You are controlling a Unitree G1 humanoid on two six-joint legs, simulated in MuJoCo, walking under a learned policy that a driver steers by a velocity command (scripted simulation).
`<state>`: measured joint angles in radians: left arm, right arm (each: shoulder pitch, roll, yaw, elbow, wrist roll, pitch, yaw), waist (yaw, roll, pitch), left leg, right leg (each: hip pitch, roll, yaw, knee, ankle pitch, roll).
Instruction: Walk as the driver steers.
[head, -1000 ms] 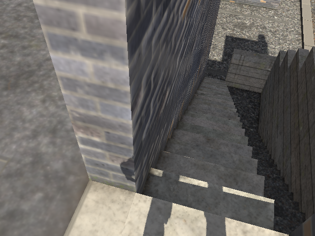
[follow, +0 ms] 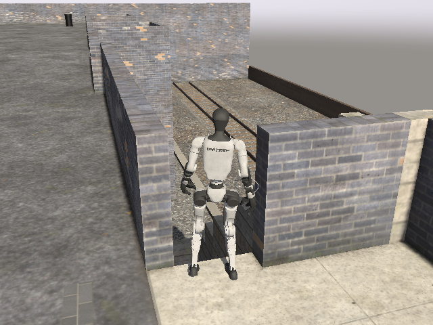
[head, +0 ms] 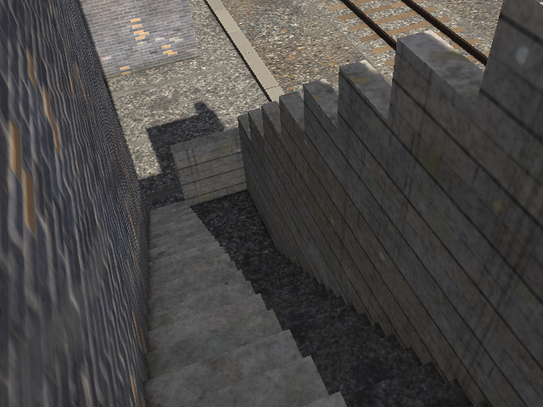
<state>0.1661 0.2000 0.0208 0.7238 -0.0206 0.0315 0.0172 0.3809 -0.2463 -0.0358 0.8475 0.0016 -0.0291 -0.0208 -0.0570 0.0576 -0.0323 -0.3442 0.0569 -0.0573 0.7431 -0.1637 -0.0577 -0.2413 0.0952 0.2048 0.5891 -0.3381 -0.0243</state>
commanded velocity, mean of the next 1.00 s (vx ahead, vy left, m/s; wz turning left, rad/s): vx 0.45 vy -0.02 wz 0.31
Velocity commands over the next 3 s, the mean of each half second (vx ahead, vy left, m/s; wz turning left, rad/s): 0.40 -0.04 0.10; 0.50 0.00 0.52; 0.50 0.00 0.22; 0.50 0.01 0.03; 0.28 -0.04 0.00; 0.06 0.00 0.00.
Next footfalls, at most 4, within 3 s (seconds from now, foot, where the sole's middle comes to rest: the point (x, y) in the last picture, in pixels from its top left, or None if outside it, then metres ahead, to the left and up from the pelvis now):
0.40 right None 0.12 -0.16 -0.77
0.90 left None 0.28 0.13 -0.96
1.42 right None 0.59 -0.03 -1.16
1.94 left None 0.75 0.32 -1.35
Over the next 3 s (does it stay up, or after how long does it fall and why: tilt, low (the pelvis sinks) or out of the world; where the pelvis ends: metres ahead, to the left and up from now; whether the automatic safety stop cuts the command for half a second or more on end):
stays up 1.00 0.15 -0.77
